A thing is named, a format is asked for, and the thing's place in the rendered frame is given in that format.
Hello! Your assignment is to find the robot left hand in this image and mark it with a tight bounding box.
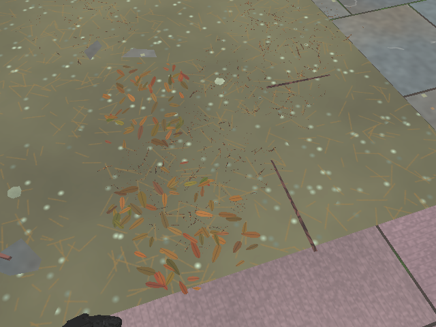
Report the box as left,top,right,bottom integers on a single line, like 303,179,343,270
62,313,122,327

